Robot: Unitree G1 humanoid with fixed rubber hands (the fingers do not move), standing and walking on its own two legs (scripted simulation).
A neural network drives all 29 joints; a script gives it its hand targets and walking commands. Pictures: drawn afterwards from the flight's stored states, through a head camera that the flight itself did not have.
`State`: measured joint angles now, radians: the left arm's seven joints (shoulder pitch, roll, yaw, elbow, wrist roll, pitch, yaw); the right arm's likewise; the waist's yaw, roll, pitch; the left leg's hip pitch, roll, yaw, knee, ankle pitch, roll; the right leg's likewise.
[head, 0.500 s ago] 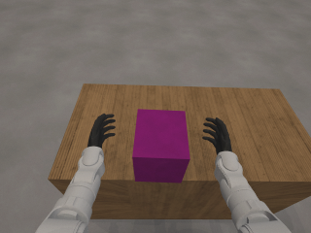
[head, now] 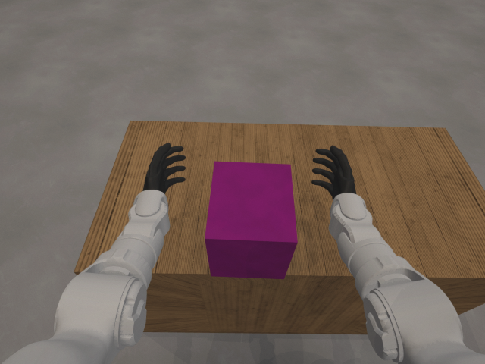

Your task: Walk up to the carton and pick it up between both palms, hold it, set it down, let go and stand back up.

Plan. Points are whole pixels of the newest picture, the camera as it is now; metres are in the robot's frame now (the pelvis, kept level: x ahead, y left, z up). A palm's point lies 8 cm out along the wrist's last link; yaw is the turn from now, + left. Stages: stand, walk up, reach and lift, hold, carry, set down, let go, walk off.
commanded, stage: reach and lift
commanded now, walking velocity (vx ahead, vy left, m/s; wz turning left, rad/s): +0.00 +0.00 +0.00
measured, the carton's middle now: (249, 221) +0.42 +0.03 -0.08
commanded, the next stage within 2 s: none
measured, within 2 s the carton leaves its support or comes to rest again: neither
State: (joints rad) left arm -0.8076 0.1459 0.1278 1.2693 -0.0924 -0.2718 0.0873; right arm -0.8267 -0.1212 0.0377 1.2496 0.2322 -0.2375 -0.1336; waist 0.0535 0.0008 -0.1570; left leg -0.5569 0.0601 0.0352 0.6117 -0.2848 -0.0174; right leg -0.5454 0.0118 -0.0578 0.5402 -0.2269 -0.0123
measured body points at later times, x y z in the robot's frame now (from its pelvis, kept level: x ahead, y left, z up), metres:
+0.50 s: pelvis -0.02 +0.01 -0.06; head +0.09 +0.02 +0.38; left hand +0.40 +0.19 -0.05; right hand +0.42 -0.11 -0.05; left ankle +0.00 +0.12 -0.73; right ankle +0.01 -0.11 -0.73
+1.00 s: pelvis -0.02 +0.01 -0.05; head +0.08 +0.02 +0.39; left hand +0.40 +0.16 -0.03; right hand +0.41 -0.10 -0.04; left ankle +0.00 +0.12 -0.73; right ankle +0.01 -0.11 -0.73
